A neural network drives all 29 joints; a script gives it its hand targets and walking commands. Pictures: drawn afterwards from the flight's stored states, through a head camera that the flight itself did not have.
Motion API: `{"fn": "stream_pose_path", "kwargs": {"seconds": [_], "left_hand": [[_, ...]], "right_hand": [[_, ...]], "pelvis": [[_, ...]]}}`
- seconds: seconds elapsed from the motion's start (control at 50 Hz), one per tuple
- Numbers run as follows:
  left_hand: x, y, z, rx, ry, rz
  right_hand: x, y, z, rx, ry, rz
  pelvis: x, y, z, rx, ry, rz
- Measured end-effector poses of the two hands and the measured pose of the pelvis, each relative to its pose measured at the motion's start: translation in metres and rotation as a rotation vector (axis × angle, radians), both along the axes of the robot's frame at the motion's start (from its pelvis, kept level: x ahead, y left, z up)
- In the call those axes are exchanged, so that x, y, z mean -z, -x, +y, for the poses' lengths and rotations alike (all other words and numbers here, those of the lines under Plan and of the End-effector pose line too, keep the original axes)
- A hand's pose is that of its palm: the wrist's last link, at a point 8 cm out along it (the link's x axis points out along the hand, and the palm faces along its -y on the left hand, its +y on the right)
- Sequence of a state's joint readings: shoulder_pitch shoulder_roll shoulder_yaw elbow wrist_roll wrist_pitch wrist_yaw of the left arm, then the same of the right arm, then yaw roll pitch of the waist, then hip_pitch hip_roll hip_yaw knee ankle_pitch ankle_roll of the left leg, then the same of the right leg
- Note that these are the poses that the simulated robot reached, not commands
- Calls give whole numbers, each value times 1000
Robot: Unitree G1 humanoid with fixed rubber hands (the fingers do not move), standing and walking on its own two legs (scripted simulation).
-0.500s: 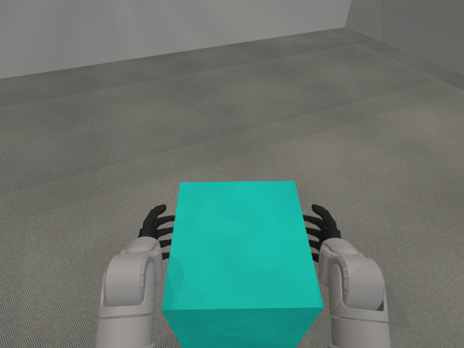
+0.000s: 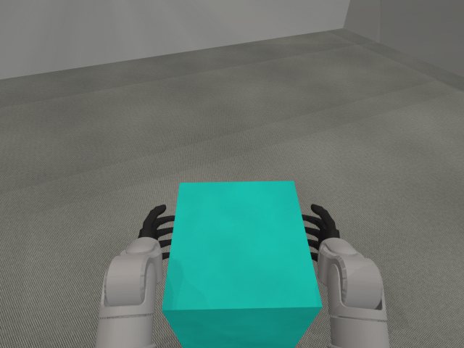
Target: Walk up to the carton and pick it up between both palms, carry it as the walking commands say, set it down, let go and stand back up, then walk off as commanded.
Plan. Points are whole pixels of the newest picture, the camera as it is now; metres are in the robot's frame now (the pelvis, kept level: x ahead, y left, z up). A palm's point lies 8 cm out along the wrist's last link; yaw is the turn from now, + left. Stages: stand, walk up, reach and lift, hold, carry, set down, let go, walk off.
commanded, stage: carry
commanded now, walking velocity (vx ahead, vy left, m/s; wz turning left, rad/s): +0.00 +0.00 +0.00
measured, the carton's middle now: (238, 270) +0.27 -0.01 +0.00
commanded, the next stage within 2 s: hold in 0.62 s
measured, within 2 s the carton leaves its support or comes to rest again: neither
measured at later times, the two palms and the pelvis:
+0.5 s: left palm (149, 248) +0.27 +0.14 +0.07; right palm (328, 248) +0.27 -0.15 +0.08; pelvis +0.00 +0.00 +0.00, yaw +0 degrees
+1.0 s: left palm (155, 253) +0.27 +0.13 +0.06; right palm (328, 254) +0.27 -0.15 +0.06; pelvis -0.03 -0.01 +0.00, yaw +2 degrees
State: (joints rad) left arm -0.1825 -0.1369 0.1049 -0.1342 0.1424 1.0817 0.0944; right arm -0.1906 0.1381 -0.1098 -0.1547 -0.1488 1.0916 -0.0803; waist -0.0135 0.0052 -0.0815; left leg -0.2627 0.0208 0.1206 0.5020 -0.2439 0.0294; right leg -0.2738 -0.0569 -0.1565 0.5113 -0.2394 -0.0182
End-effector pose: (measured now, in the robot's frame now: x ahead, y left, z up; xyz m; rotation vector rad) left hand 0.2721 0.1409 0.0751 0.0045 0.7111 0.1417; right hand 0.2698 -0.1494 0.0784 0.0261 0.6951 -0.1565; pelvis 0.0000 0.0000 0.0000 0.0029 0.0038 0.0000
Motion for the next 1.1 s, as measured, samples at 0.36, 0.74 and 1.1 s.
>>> {"fn": "stream_pose_path", "kwargs": {"seconds": [0.36,0.74,1.1], "left_hand": [[0,1,0,-1,1,-2],[40,3,-2,45,-62,36],[13,-3,-7,8,-21,-62]], "right_hand": [[0,1,0,-1,2,-2],[41,2,-1,-56,69,36],[16,-3,-6,-7,4,-63]], "pelvis": [[0,2,-1,0,-1,1],[-4,6,-2,-17,-2,-75],[-1,26,-6,-27,0,-146]]}}
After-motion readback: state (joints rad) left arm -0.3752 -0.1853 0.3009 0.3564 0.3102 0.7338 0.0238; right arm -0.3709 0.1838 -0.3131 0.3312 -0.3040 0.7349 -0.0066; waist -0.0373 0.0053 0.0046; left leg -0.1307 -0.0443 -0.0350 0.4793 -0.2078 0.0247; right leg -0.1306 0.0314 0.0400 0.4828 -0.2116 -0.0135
